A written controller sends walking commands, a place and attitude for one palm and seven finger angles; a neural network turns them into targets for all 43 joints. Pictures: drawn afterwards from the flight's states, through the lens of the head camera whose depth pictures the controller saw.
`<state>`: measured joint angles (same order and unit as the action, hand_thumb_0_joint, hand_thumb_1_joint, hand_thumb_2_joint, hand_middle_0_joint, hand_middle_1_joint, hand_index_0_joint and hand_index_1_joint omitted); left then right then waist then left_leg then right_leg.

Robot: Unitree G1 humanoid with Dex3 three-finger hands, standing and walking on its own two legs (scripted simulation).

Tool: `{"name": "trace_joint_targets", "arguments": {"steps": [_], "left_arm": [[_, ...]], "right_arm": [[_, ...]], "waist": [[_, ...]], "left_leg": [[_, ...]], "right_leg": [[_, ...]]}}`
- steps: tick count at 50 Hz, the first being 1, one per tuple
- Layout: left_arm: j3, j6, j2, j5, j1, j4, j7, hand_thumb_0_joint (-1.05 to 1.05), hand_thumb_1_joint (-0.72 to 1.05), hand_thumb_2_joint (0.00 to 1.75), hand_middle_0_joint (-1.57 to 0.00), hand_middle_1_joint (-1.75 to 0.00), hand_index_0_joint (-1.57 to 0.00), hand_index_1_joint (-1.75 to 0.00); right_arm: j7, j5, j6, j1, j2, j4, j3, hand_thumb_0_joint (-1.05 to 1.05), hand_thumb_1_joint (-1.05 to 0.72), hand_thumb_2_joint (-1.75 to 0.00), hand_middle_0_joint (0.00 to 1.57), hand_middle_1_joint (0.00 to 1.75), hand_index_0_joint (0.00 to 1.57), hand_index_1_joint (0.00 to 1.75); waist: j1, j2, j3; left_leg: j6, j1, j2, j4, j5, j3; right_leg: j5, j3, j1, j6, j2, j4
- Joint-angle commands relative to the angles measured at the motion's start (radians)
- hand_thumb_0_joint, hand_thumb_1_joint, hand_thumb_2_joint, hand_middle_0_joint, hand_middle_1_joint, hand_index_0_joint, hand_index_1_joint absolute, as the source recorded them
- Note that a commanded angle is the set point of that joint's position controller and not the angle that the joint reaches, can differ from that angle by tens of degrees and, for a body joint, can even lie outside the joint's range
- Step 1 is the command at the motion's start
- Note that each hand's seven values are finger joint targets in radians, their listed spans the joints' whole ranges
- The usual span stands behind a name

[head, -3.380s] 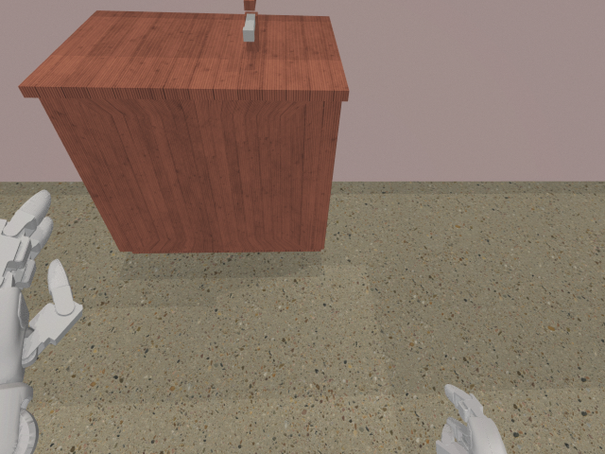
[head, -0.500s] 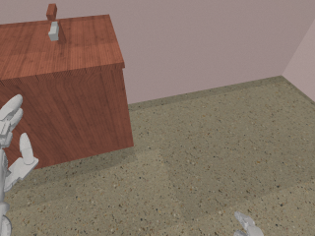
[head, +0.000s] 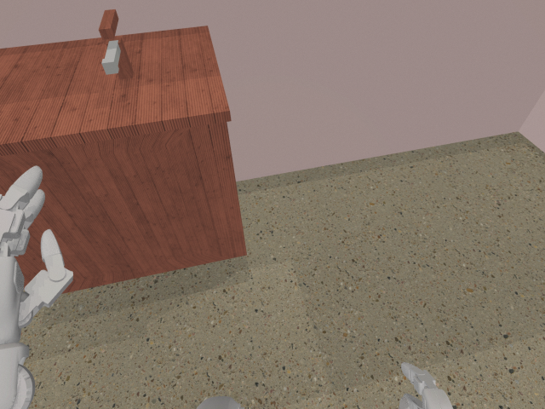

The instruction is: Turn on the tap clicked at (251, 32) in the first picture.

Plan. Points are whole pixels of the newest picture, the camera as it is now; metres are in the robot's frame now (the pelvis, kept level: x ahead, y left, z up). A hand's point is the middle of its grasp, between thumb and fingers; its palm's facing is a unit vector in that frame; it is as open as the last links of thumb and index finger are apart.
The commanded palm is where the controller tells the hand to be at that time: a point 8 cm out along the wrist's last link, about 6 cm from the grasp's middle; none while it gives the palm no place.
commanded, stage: take the last steps up to it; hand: left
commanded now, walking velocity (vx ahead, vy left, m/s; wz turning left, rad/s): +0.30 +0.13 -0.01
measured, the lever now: (110, 66) +0.81 +0.44 +0.12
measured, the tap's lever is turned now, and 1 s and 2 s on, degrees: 0 0 0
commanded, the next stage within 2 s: come to a stop and stand still in 1.36 s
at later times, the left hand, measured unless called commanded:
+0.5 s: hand (92, 188) +0.34 +0.25 +0.18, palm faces +0.36 -0.79 -0.49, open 7.4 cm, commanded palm +0.28 +0.30 +0.18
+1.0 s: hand (105, 120) +0.48 +0.29 +0.18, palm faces +0.36 -0.83 -0.42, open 7.4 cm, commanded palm +0.42 +0.34 +0.18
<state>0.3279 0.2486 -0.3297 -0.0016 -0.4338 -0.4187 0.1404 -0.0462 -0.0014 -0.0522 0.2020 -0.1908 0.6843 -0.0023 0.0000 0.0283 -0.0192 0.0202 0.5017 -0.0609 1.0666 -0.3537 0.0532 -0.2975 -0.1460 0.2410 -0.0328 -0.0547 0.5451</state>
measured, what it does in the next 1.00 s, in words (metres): walks ahead: left foot, then right foot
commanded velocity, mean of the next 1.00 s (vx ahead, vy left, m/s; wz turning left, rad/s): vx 0.29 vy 0.09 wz -0.02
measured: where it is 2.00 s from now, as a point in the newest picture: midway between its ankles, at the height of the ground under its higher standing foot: (270, 375)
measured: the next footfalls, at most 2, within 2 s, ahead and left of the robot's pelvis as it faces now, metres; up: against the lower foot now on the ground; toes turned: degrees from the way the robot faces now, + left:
left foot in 0.20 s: +0.15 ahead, +0.17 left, +0.00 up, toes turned +9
right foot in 0.50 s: +0.18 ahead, -0.07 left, +0.00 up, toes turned -12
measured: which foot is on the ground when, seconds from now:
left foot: up 0.00-0.18, down 0.20-0.50, up 0.52-0.82, down 0.84-1.00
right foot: down 0.00-0.22, up 0.24-0.48, down 0.50-0.84, up 0.86-1.00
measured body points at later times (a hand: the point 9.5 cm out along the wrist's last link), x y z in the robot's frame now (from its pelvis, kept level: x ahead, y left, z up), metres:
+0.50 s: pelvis +0.11 +0.03 -0.01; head +0.14 +0.02 +0.44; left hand +0.31 +0.29 +0.21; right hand +0.27 -0.17 -0.11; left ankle +0.11 +0.17 -0.74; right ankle +0.14 -0.06 -0.74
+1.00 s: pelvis +0.24 +0.06 -0.01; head +0.27 +0.07 +0.44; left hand +0.46 +0.34 +0.21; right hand +0.41 -0.17 -0.09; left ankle +0.28 +0.18 -0.73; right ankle +0.20 -0.04 -0.67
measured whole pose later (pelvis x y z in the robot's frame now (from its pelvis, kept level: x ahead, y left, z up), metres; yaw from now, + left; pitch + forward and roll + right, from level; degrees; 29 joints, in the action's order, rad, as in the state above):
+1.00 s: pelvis +0.24 +0.06 -0.01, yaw -3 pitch +1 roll +1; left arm 0.41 0.24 -0.40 -0.02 -0.42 -0.52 0.16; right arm -0.05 0.01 -0.08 0.16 -0.15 0.60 0.02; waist 0.02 -0.04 -0.05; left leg -0.01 0.33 -0.09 0.58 -0.25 0.18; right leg -0.50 -0.09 0.47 0.02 -0.08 1.12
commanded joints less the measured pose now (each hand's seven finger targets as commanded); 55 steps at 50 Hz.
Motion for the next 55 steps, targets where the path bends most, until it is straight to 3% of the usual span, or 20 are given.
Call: {"name": "trace_joint_targets", "arguments": {"steps": [1,8,9,10,12,16,22,24,25,26,29,32,37,40,41,42,43,44,50,55], "left_arm": [[0.153,0.070,-0.205,-0.010,0.013,-0.226,0.028,0.00,0.90,0.90,-0.20,-0.30,-0.20,-0.30],[0.140,0.051,-0.200,-0.012,0.075,-0.302,0.049,0.00,0.90,0.90,-0.20,-0.30,-0.20,-0.30],[0.135,0.057,-0.198,-0.013,0.100,-0.320,0.046,0.00,0.90,0.90,-0.20,-0.30,-0.20,-0.30],[0.136,0.060,-0.188,-0.017,0.101,-0.328,0.046,0.00,0.90,0.90,-0.20,-0.30,-0.20,-0.30],[0.143,0.070,-0.215,-0.012,0.078,-0.249,0.038,0.00,0.90,0.90,-0.20,-0.30,-0.20,-0.30],[0.159,0.069,-0.216,-0.013,0.027,-0.395,0.033,0.00,0.90,0.90,-0.20,-0.30,-0.20,-0.30],[0.154,0.038,-0.185,-0.020,-0.028,-0.292,0.039,0.00,0.90,0.90,-0.20,-0.30,-0.20,-0.30],[0.164,0.027,-0.206,-0.008,0.013,-0.237,0.038,0.00,0.90,0.90,-0.20,-0.30,-0.20,-0.30],[0.192,0.021,-0.247,-0.008,0.020,-0.204,0.042,0.00,0.90,0.90,-0.20,-0.30,-0.20,-0.30],[0.190,0.016,-0.237,-0.029,0.049,-0.177,0.038,0.00,0.90,0.90,-0.20,-0.30,-0.20,-0.30],[0.173,0.050,-0.221,-0.020,0.042,-0.210,0.027,0.00,0.90,0.90,-0.20,-0.30,-0.20,-0.30],[0.158,0.071,-0.211,-0.008,0.032,-0.267,0.029,0.00,0.90,0.90,-0.20,-0.30,-0.20,-0.30],[0.169,0.062,-0.215,-0.012,-0.004,-0.354,0.052,0.00,0.90,0.90,-0.20,-0.30,-0.20,-0.30],[0.177,0.066,-0.221,-0.012,0.032,-0.369,0.059,0.00,0.90,0.90,-0.20,-0.30,-0.20,-0.30],[0.159,0.069,-0.206,-0.013,0.035,-0.367,0.055,0.00,0.90,0.90,-0.20,-0.30,-0.20,-0.30],[0.160,0.077,-0.199,-0.020,0.054,-0.385,0.056,0.00,0.90,0.90,-0.20,-0.30,-0.20,-0.30],[0.158,0.086,-0.212,-0.015,0.043,-0.306,0.052,0.00,0.90,0.90,-0.20,-0.30,-0.20,-0.30],[0.180,0.079,-0.243,-0.020,0.046,-0.289,0.043,0.00,0.90,0.90,-0.20,-0.30,-0.20,-0.30],[0.152,0.058,-0.181,-0.030,-0.053,-0.372,0.025,0.00,0.90,0.90,-0.20,-0.30,-0.20,-0.30],[0.153,0.022,-0.183,-0.026,-0.021,-0.266,0.033,0.00,0.90,0.90,-0.20,-0.30,-0.20,-0.30]], "right_arm": [[-0.017,-0.002,-0.046,-0.093,-0.096,-0.185,0.039,0.00,-0.90,-0.90,0.20,0.30,0.20,0.30],[-0.037,-0.002,-0.074,-0.060,-0.108,-0.219,0.060,0.00,-0.90,-0.90,0.20,0.30,0.20,0.30],[-0.041,0.003,-0.076,-0.043,-0.131,-0.220,0.072,0.00,-0.90,-0.90,0.20,0.30,0.20,0.30],[-0.039,0.007,-0.074,-0.044,-0.156,-0.225,0.083,0.00,-0.90,-0.90,0.20,0.30,0.20,0.30],[-0.034,0.002,-0.083,-0.062,-0.128,-0.207,0.064,0.00,-0.90,-0.90,0.20,0.30,0.20,0.30],[-0.021,0.014,-0.102,-0.076,-0.121,-0.190,0.066,0.00,-0.90,-0.90,0.20,0.30,0.20,0.30],[-0.029,0.005,-0.102,-0.067,-0.116,-0.189,0.047,0.00,-0.90,-0.90,0.20,0.30,0.20,0.30],[-0.032,0.008,-0.083,-0.064,-0.103,-0.188,0.048,0.00,-0.90,-0.90,0.20,0.30,0.20,0.30],[-0.028,0.008,-0.073,-0.069,-0.083,-0.200,0.043,0.00,-0.90,-0.90,0.20,0.30,0.20,0.30],[-0.017,0.008,-0.076,-0.095,-0.115,-0.203,0.054,0.00,-0.90,-0.90,0.20,0.30,0.20,0.30],[-0.009,0.004,-0.057,-0.094,-0.099,-0.162,0.033,0.00,-0.90,-0.90,0.20,0.30,0.20,0.30],[-0.012,-0.001,-0.045,-0.106,-0.098,-0.179,0.033,0.00,-0.90,-0.90,0.20,0.30,0.20,0.30],[-0.013,-0.006,-0.059,-0.088,-0.084,-0.224,0.047,0.00,-0.90,-0.90,0.20,0.30,0.20,0.30],[-0.029,-0.004,-0.064,-0.050,-0.106,-0.227,0.069,0.00,-0.90,-0.90,0.20,0.30,0.20,0.30],[-0.034,0.003,-0.066,-0.033,-0.130,-0.231,0.083,0.00,-0.90,-0.90,0.20,0.30,0.20,0.30],[-0.028,0.006,-0.064,-0.041,-0.154,-0.233,0.089,0.00,-0.90,-0.90,0.20,0.30,0.20,0.30],[-0.020,0.005,-0.068,-0.042,-0.138,-0.237,0.078,0.00,-0.90,-0.90,0.20,0.30,0.20,0.30],[-0.020,0.002,-0.070,-0.070,-0.133,-0.222,0.072,0.00,-0.90,-0.90,0.20,0.30,0.20,0.30],[-0.004,0.012,-0.094,-0.066,-0.119,-0.203,0.060,0.00,-0.90,-0.90,0.20,0.30,0.20,0.30],[-0.029,0.012,-0.085,-0.060,-0.116,-0.198,0.047,0.00,-0.90,-0.90,0.20,0.30,0.20,0.30]], "waist": [[0.000,-0.153,0.062],[-0.002,-0.124,0.109],[0.017,0.000,0.133],[0.023,0.221,0.168],[0.019,0.265,0.129],[-0.004,0.194,0.107],[-0.002,0.172,0.121],[-0.005,-0.037,0.125],[-0.008,-0.296,0.122],[-0.025,-0.346,0.109],[-0.005,-0.141,0.048],[0.000,-0.156,0.079],[-0.029,-0.191,0.135],[0.003,-0.083,0.165],[0.023,0.069,0.180],[0.020,0.302,0.211],[0.013,0.286,0.196],[0.014,0.271,0.164],[-0.002,0.217,0.120],[-0.004,0.146,0.130]], "left_leg": [[-0.007,0.051,-0.057,-0.235,0.049,0.012],[-0.029,-0.316,0.022,-0.614,0.154,0.155],[-0.058,-0.440,-0.026,-0.649,0.160,0.076],[-0.136,-0.569,-0.197,-0.681,0.242,-0.163],[-0.274,-0.464,-0.372,-0.805,0.114,-0.448],[-0.231,-0.374,-0.271,-0.762,0.163,-0.171],[-0.130,-0.222,-0.197,-0.650,0.075,-0.004],[-0.082,-0.063,-0.116,-0.376,-0.018,0.070],[-0.036,0.150,0.010,-0.117,-0.139,0.123],[-0.017,0.238,0.015,0.074,-0.189,0.014],[0.008,0.262,-0.056,0.179,-0.048,-0.068],[0.002,0.114,-0.066,-0.089,-0.008,-0.012],[-0.014,-0.097,0.010,-0.435,0.079,0.134],[-0.021,-0.319,0.033,-0.617,0.192,0.172],[-0.058,-0.471,-0.044,-0.646,0.223,0.055],[-0.155,-0.599,-0.258,-0.681,0.392,-0.247],[-0.240,-0.533,-0.355,-0.750,0.362,-0.427],[-0.278,-0.479,-0.382,-0.770,0.266,-0.455],[-0.196,-0.277,-0.239,-0.755,0.278,-0.086],[-0.128,-0.235,-0.204,-0.649,0.130,-0.004]], "right_leg": [[0.185,0.216,-0.110,-0.116,-0.264,-0.254],[0.151,0.157,-0.059,-0.049,-0.169,-0.054],[0.154,0.122,0.037,-0.017,-0.129,0.114],[-0.031,0.037,0.215,0.035,-0.024,0.347],[-0.324,0.104,0.363,0.040,-0.013,0.659],[-0.168,0.074,0.345,0.057,-0.063,0.524],[-0.041,-0.062,-0.026,0.061,0.026,0.029],[-0.052,0.140,-0.176,-0.003,-0.090,-0.137],[-0.010,0.535,-0.272,-0.112,-0.304,-0.239],[-0.051,0.719,-0.263,-0.164,-0.409,-0.302],[0.169,0.427,-0.213,-0.158,-0.360,-0.252],[0.415,0.200,-0.152,-0.109,-0.293,-0.197],[0.412,0.156,-0.176,-0.094,-0.253,-0.148],[0.361,0.102,-0.110,-0.044,-0.187,0.032],[0.263,0.066,0.029,-0.004,-0.141,0.222],[-0.165,0.004,0.245,0.049,-0.020,0.465],[-0.373,0.063,0.317,0.040,0.021,0.641],[-0.335,0.114,0.380,0.043,-0.019,0.722],[-0.124,0.032,0.225,0.063,-0.037,0.403],[-0.035,-0.055,-0.012,0.069,0.029,0.032]]}}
